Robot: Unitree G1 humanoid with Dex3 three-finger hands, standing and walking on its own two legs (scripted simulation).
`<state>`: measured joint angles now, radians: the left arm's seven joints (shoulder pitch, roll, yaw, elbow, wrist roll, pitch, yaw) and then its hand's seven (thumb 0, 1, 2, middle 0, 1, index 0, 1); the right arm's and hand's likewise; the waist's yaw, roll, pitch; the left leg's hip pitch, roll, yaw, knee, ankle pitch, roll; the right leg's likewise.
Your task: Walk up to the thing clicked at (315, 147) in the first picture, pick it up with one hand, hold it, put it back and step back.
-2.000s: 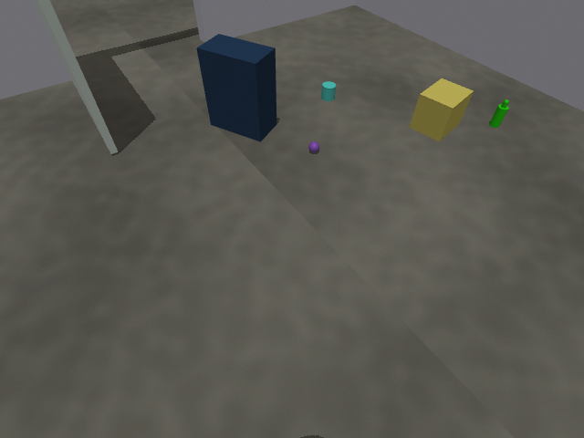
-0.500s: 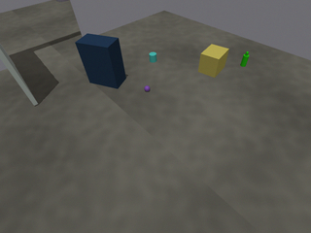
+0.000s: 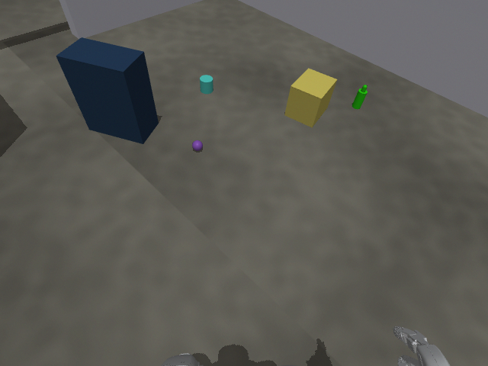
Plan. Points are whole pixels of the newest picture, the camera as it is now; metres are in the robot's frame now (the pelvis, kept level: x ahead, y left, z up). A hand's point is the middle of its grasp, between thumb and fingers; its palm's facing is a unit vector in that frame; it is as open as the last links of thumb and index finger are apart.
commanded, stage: walk up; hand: left
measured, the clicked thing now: (197, 145) +1.27 +0.24 -0.73
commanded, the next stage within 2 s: none
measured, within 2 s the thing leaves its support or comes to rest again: neither
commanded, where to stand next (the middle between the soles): +0.91 +0.01 m, yaw -2 degrees
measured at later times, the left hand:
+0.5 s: hand (134, 252) +0.33 +0.23 -0.11, palm faces -0.04 -0.91 -0.40, open 7.4 cm
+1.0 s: hand (130, 191) +0.50 +0.29 -0.14, palm faces -0.10 -0.94 -0.34, open 7.4 cm
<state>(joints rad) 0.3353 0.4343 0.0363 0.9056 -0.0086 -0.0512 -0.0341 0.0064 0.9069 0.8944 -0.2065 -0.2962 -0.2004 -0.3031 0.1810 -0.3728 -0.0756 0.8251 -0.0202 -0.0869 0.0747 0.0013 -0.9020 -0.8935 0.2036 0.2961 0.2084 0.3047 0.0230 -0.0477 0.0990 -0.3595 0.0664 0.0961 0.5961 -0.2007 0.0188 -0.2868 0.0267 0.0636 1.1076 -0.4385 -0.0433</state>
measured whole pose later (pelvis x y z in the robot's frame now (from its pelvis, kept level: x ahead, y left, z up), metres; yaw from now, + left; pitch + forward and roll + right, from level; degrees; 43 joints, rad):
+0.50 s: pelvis +0.24 -0.04 +0.01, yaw -1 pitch -3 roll +0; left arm 0.26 0.38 0.03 0.85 -0.01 -0.09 -0.05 0.00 0.91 0.89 -0.21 -0.30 -0.20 -0.30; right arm 0.29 -0.44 -0.05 0.89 0.00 -0.04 0.06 0.01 -0.90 -0.89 0.20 0.30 0.21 0.30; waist 0.01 0.08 0.07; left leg -0.44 0.07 0.00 1.05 -0.36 0.02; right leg -0.26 -0.02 -0.07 0.54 -0.24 -0.03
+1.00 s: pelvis +0.45 +0.01 +0.02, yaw -2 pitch -2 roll +0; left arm 0.30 0.44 0.04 0.91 0.01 -0.05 -0.06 0.00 0.91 0.89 -0.20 -0.30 -0.20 -0.30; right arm 0.30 -0.39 -0.05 0.84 -0.01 -0.08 0.06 0.00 -0.90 -0.89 0.20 0.30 0.21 0.30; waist -0.01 -0.05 0.08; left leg -0.18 0.02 0.13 0.46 -0.24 0.05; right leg -0.50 -0.09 0.00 0.89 -0.29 0.00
